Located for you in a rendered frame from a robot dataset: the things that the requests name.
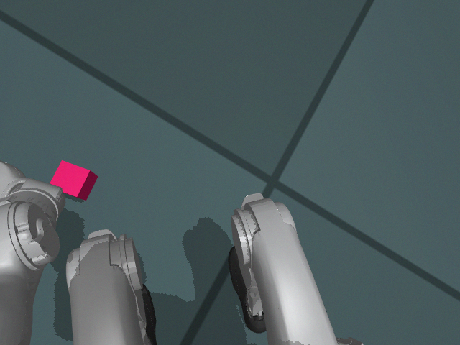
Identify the right robot foot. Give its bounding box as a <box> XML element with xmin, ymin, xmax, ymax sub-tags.
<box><xmin>229</xmin><ymin>246</ymin><xmax>266</xmax><ymax>334</ymax></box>

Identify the left robot arm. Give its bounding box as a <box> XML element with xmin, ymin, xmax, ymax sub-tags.
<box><xmin>0</xmin><ymin>178</ymin><xmax>66</xmax><ymax>345</ymax></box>

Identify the left robot hand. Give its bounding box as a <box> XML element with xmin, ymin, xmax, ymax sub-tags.
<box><xmin>0</xmin><ymin>160</ymin><xmax>65</xmax><ymax>210</ymax></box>

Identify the cube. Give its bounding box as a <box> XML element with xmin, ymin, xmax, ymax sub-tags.
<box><xmin>50</xmin><ymin>160</ymin><xmax>98</xmax><ymax>201</ymax></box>

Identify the left robot foot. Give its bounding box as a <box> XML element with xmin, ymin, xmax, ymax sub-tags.
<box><xmin>141</xmin><ymin>284</ymin><xmax>157</xmax><ymax>345</ymax></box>

